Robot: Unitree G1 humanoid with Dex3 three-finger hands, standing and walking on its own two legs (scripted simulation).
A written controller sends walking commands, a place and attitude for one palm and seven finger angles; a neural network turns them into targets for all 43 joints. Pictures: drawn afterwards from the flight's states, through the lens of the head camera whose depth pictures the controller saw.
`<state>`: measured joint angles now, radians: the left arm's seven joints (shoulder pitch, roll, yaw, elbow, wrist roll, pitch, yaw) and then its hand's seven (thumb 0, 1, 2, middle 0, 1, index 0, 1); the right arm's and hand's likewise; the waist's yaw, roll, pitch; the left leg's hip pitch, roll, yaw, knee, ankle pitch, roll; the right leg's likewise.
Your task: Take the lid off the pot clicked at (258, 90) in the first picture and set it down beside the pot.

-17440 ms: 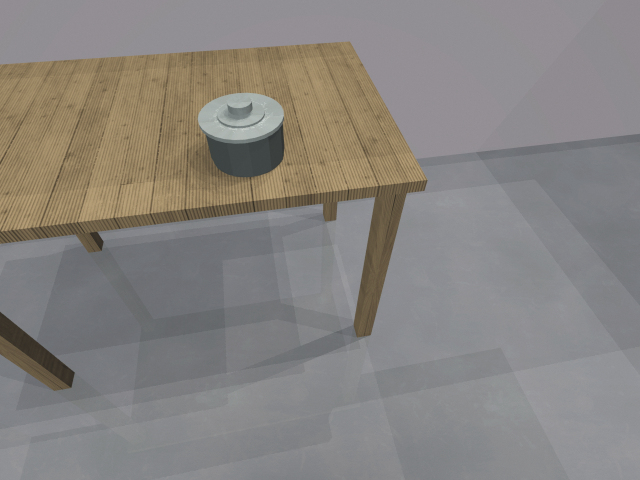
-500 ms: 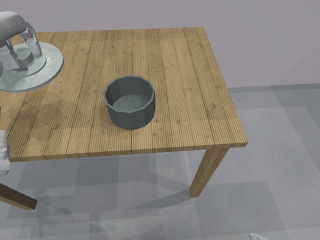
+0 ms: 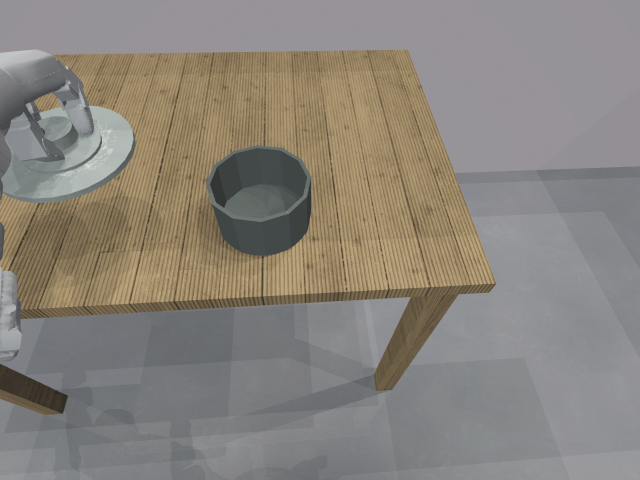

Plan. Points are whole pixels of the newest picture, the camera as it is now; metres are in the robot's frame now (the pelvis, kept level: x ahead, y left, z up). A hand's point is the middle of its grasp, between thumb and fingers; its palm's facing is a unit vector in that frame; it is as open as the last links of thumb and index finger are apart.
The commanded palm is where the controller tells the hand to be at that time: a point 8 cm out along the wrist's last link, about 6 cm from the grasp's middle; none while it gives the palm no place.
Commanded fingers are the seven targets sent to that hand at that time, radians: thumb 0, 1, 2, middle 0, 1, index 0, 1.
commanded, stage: lower the lid onto the table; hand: left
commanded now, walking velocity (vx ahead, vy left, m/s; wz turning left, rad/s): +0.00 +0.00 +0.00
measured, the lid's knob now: (53, 134) +0.49 +0.30 +0.16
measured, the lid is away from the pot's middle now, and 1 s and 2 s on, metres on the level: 0.23 0.24 0.23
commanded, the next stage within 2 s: none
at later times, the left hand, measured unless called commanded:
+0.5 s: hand (54, 158) +0.47 +0.30 +0.14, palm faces -0.41 -0.10 -0.91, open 7.4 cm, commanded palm +0.49 +0.30 +0.20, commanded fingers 0.00 0.62 0.99 -0.87 -1.06 -0.90 -1.06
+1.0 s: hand (65, 172) +0.48 +0.31 +0.11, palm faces -0.43 -0.12 -0.89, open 7.4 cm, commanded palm +0.49 +0.31 +0.17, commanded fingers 0.00 0.62 0.99 -0.87 -1.06 -0.90 -1.06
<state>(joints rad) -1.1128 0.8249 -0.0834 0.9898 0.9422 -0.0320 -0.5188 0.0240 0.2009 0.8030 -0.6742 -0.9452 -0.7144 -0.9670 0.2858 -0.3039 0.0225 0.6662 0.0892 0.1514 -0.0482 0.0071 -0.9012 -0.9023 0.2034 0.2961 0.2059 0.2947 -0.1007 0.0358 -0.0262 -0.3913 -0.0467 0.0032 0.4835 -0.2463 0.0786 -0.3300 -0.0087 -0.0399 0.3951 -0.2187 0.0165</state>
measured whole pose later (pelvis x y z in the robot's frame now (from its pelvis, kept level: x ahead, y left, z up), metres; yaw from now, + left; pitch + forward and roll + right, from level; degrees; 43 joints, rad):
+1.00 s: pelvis +0.01 +0.01 -0.01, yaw -2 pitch +13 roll -2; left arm -1.00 0.83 0.00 1.08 0.96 -0.11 -0.43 0.02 0.21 0.80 -0.67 -0.95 -0.71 -0.97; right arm 0.31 -0.29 0.02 0.67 0.08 0.18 -0.07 0.01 -0.90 -0.90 0.20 0.30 0.21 0.29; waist -0.12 0.04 -0.05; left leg -0.47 -0.04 0.03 0.54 -0.29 0.09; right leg -0.41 0.00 -0.02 0.44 -0.24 0.03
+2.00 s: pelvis +0.00 +0.01 -0.02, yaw -2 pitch +16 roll -3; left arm -1.00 0.81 -0.02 1.19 1.00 -0.16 -0.34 0.02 0.21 0.80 -0.67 -0.94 -0.71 -0.97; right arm 0.36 -0.28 0.03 0.69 0.08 0.16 -0.11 0.00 -0.90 -0.90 0.21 0.30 0.21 0.30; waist -0.15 0.03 -0.08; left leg -0.63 -0.02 0.03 0.68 -0.33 0.09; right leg -0.56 0.02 -0.02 0.56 -0.28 0.02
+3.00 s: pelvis +0.00 +0.01 -0.03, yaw -3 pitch +19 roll -4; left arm -0.94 0.82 0.01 1.14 1.00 -0.18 -0.28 0.00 0.24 0.74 -0.58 -1.00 -0.57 -0.96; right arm 0.34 -0.28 0.03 0.65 0.08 0.21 -0.08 0.00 -0.90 -0.90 0.21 0.30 0.21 0.30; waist -0.14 0.03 -0.10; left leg -0.73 -0.01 0.03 0.78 -0.38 0.09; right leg -0.66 0.03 -0.02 0.65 -0.32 0.02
